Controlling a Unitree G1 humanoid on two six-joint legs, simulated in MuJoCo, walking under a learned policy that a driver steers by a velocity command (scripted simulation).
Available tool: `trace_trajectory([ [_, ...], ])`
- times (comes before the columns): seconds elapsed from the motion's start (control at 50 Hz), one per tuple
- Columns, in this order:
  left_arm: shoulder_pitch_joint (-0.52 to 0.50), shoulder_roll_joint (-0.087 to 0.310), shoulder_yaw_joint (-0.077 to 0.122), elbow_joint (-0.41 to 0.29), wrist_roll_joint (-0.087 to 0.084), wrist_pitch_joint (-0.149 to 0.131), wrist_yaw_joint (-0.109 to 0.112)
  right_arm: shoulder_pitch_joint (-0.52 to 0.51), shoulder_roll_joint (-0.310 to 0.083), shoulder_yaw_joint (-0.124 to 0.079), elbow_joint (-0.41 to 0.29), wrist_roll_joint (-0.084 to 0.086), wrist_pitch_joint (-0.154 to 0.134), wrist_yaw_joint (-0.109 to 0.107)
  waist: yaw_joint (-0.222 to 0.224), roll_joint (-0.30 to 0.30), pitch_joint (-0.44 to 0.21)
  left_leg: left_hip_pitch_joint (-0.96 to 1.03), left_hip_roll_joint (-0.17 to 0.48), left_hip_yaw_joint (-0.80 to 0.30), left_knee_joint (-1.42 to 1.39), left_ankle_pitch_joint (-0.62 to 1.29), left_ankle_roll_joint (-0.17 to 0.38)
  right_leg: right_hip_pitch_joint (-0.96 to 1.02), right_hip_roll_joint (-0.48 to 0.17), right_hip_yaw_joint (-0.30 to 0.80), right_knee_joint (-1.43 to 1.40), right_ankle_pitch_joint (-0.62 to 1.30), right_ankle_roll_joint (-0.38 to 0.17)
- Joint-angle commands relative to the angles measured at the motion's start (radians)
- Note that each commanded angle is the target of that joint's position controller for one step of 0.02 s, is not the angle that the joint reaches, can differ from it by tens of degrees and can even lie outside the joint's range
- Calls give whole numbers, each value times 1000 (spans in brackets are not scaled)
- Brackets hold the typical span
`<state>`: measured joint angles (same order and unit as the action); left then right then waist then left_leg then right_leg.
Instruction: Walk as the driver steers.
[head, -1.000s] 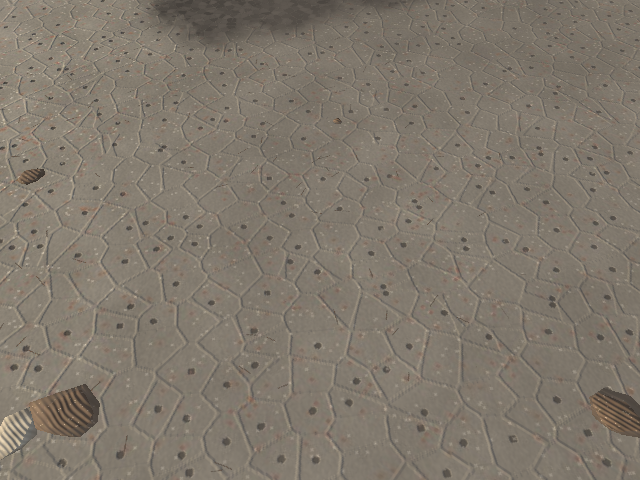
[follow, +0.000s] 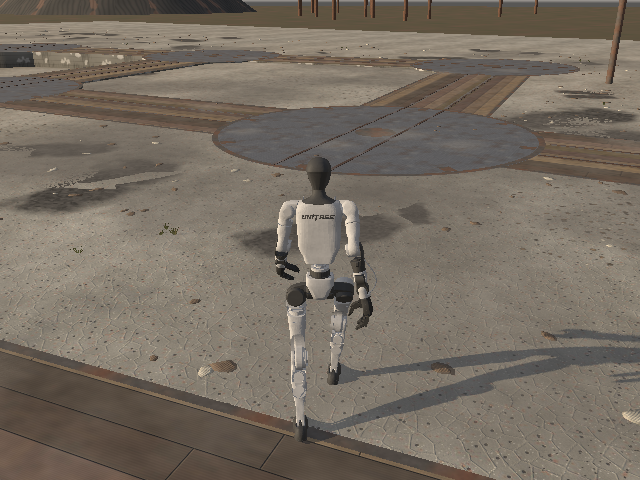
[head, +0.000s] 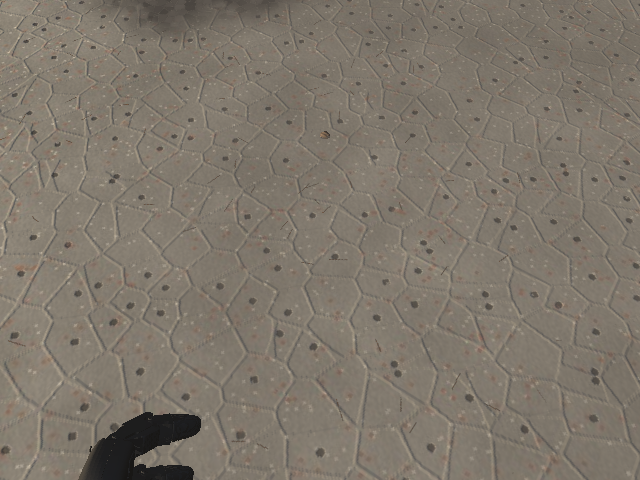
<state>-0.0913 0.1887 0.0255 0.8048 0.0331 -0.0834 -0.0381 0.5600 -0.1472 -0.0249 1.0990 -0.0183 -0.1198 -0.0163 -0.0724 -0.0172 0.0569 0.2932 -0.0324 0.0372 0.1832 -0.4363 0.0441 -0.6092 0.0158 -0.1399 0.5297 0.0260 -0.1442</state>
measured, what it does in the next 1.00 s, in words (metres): walks ahead, turning right: right foot, then left foot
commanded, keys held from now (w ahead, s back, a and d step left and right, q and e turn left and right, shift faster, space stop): shift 0.08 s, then e+shift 0.14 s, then w+e+shift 0.78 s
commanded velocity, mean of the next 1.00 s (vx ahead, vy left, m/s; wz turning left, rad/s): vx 0.69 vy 0.00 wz -0.69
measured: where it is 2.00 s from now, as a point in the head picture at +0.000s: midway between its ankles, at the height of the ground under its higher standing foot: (549, 232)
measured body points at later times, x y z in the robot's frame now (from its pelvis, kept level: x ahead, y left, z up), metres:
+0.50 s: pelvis +0.26 +0.01 +0.03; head +0.28 +0.00 +0.48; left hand +0.31 +0.29 -0.10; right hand +0.45 -0.25 -0.05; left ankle +0.39 +0.13 -0.69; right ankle +0.18 -0.07 -0.71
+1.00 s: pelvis +0.56 -0.11 +0.00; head +0.60 -0.13 +0.44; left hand +0.90 -0.12 -0.08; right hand +0.31 -0.23 -0.12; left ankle +0.41 +0.13 -0.69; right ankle +0.64 -0.23 -0.70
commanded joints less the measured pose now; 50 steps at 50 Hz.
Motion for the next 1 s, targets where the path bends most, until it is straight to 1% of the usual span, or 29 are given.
trace_trajectory([
  [0.02,551,218,67,115,34,-24,36,-11,-162,-31,-64,18,2,-15,262,101,-300,-439,113,12,862,828,38,828,-155,175,11,270,-52],
  [0.04,553,283,83,116,33,-24,21,191,-28,-6,-56,98,7,-10,146,-220,-538,-802,-77,-48,1373,-166,-13,1207,-538,697,50,787,-269],
  [0.06,528,256,91,109,-13,-6,16,109,-151,-34,-56,66,9,-18,174,9,-606,-790,-36,-165,1399,-53,12,1085,-451,666,-2,794,-260],
  [0.08,420,188,67,115,-14,-11,18,-27,-135,-34,-94,57,9,-18,139,-20,-406,-847,14,-148,1328,7,7,913,-408,516,-56,727,-226],
  [0.1,375,112,47,128,-15,-14,23,-103,-126,-30,-113,21,7,-14,117,23,-224,-859,44,-113,1226,37,10,716,-342,438,-127,650,-177],
  [0.14,372,52,25,155,-28,-15,40,-151,-101,-32,-137,-31,38,5,64,7,-108,-796,77,-95,1105,74,0,500,-254,348,-210,609,-143],
  [0.18,380,107,37,150,-26,-18,40,-169,-72,-29,-168,-27,62,6,34,15,-104,-756,72,-81,1025,78,-23,410,-232,320,-223,686,-161],
  [0.22,366,161,51,131,-17,-15,35,-195,-73,-25,-195,-18,76,1,9,13,-116,-745,63,-64,925,108,-45,345,-204,289,-216,727,-163],
  [0.26,370,167,56,117,-22,1,30,-283,-90,-23,-241,-20,85,7,15,-31,-137,-744,79,-54,812,210,-60,305,-173,314,-263,342,-145],
  [0.3,395,172,67,101,-30,17,27,-430,-120,-23,-293,-23,95,21,67,-59,-100,-791,101,-65,705,330,-73,286,-147,394,-350,-233,-126],
  [0.32,415,179,73,95,-29,23,25,-496,-136,-25,-316,-19,97,25,91,-71,-68,-829,101,-72,651,360,-85,300,-149,446,-380,-367,-123],
  [0.4,508,204,96,83,-20,27,22,-645,-155,-23,-379,-5,82,27,161,-50,-31,-900,81,-92,495,345,-124,433,-166,552,-367,-460,-123],
  [0.44,508,221,107,63,-13,26,22,-679,-160,-22,-407,2,68,29,171,-60,-23,-864,65,-98,421,293,-124,448,-160,584,-338,-488,-117],
  [0.48,460,235,115,30,-10,22,22,-639,-167,-24,-417,12,52,29,136,-77,-19,-718,45,-99,334,226,-110,381,-143,608,-307,-513,-95],
  [0.52,378,229,117,-10,-13,17,20,-463,-194,-37,-379,17,29,15,32,-42,-44,-401,40,-88,237,204,-83,199,-81,581,-185,-514,-49],
  [0.54,352,177,103,-31,-22,6,18,-296,-265,-59,-343,-2,14,-2,-45,53,-117,-170,144,-184,195,107,-55,55,0,491,28,-513,-9],
  [0.56,338,64,71,-87,-60,-7,13,-158,-389,-87,-336,-44,15,-18,-87,316,-230,45,431,-574,45,-276,8,-159,129,295,371,-571,41],
  [0.58,384,92,62,-96,-54,5,23,-227,-387,-92,-340,-57,24,-17,-8,313,-198,-36,503,-809,-13,-414,63,-282,70,237,563,-534,31],
  [0.6,359,139,68,-84,-31,21,24,-300,-280,-70,-372,-48,28,-10,14,152,-116,-128,463,-690,19,-354,55,-289,-2,241,654,-430,30],
  [0.62,334,147,71,-81,-15,27,11,-319,-222,-55,-372,-34,26,-3,23,75,-79,-198,404,-520,24,-180,31,-264,-34,236,668,-359,41],
  [0.66,320,141,71,-90,4,49,-18,-285,-192,-42,-343,-20,21,0,38,126,-61,-237,316,-294,6,35,-13,-251,-79,209,704,-296,60],
  [0.72,248,126,59,-133,-1,72,-43,-211,-175,-39,-301,-8,4,17,35,135,-40,-249,279,-124,-1,258,-39,-298,-99,185,782,-191,67],
  [0.78,147,132,48,-179,-5,79,-54,-186,-177,-37,-280,-9,-10,24,38,108,20,-304,267,10,-45,414,-41,-301,-98,151,725,-89,73],
  [0.86,4,128,26,-235,-1,81,-69,-108,-197,-36,-233,-10,-14,10,23,90,96,-261,247,155,-72,652,-57,-272,-86,39,487,-68,42],
  [0.88,-26,119,17,-248,-2,81,-71,-88,-208,-37,-222,-12,-10,5,20,90,106,-244,243,189,-66,747,-65,-235,-74,-1,418,-83,23],
  [0.92,-23,114,7,-252,-7,82,-66,-86,-250,-41,-219,-14,0,-9,54,110,73,-229,245,254,14,1207,-78,-61,-5,-83,293,-125,-28],
  [0.96,98,159,20,-222,-7,83,-50,-81,-320,-57,-218,-15,24,-30,138,163,-20,-166,291,256,214,1586,-73,110,64,-100,249,-206,-65],
  [0.98,254,198,37,-182,-9,82,-39,-113,-353,-68,-230,-19,40,-35,219,182,-93,-184,319,241,405,1663,-56,263,88,-77,241,-263,-89],
  [1.0,457,249,66,-122,-10,74,-23,-154,-366,-74,-253,-21,51,-28,301,179,-181,-281,333,211,661,1578,-25,496,105,-23,184,-300,-124],
])
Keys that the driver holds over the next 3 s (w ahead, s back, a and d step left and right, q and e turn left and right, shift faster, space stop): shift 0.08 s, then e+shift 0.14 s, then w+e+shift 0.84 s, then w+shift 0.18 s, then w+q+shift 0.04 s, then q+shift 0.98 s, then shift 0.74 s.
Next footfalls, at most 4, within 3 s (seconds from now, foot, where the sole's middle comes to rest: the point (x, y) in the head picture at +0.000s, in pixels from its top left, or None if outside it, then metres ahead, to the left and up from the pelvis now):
0.02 right None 0.22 -0.07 -0.75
0.54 left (253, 479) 0.43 0.11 -0.75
1.02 right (419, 354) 0.67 -0.25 -0.74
1.44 left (514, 217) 1.04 -0.56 -0.75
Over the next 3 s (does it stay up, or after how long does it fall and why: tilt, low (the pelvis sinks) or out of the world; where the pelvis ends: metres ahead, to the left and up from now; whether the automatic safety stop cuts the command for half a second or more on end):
stays up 0.94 -0.63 0.03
